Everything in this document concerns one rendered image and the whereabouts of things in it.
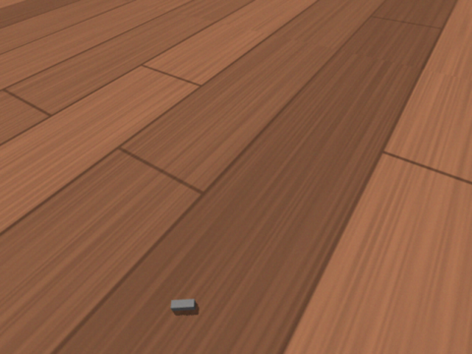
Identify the small box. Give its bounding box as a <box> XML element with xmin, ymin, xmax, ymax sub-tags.
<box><xmin>170</xmin><ymin>299</ymin><xmax>195</xmax><ymax>311</ymax></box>

